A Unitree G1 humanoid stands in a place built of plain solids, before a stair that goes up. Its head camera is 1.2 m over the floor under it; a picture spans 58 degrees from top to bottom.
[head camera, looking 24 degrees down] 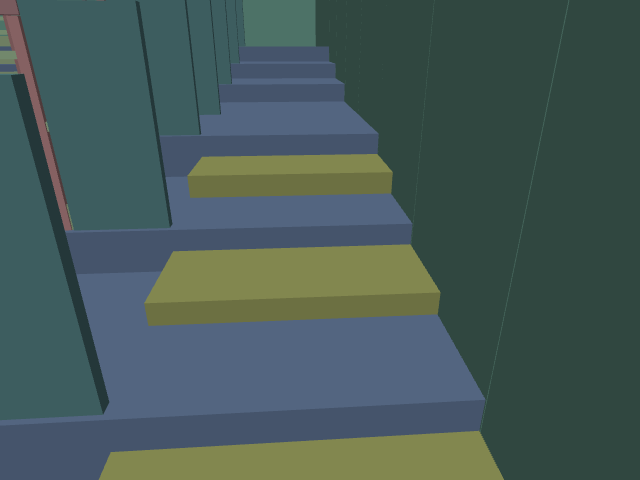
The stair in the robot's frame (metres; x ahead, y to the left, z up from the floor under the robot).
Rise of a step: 0.12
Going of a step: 0.44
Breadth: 1.10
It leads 4 degrees to the left of straight ahead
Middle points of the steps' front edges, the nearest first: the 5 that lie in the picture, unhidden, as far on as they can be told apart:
0.94 0.06 0.25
1.38 0.09 0.35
1.82 0.12 0.46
2.26 0.15 0.58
2.70 0.18 0.71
